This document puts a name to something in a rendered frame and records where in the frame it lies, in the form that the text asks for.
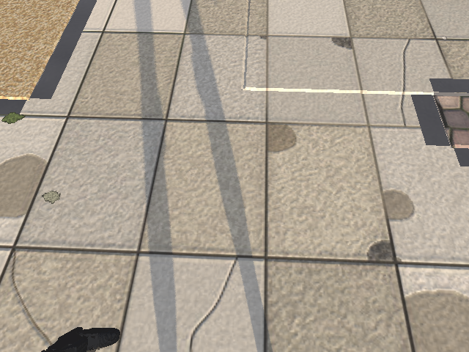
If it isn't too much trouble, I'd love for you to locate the left robot hand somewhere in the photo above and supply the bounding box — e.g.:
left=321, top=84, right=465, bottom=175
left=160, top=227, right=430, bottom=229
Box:
left=41, top=327, right=120, bottom=352

